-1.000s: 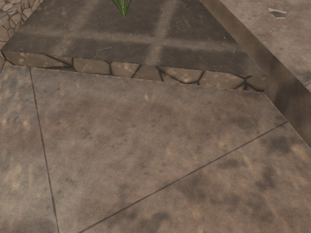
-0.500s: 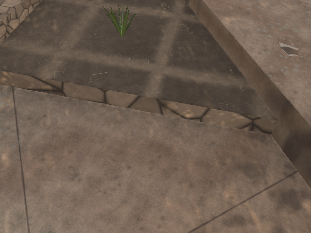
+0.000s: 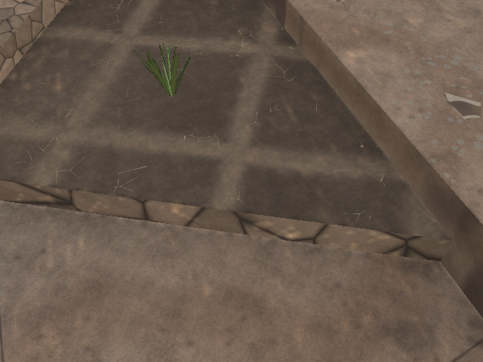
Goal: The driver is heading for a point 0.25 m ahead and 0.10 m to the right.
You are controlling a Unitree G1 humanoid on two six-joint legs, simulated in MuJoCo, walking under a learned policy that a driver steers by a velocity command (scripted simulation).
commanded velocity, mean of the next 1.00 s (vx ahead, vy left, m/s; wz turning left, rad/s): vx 0.14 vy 0.00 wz -0.05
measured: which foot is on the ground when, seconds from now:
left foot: up 0.00-0.32, down 0.34-1.00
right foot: down 0.00-0.36, up 0.38-0.64, down 0.66-1.00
